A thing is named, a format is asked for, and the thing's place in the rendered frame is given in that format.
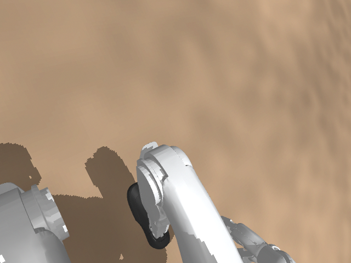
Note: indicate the right robot arm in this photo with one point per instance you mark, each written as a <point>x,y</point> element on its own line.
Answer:
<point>272,254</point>

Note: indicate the right robot hand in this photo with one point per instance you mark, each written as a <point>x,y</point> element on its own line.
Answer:
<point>245,237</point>

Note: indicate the right robot foot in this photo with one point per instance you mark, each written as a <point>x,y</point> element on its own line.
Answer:
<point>141,216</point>

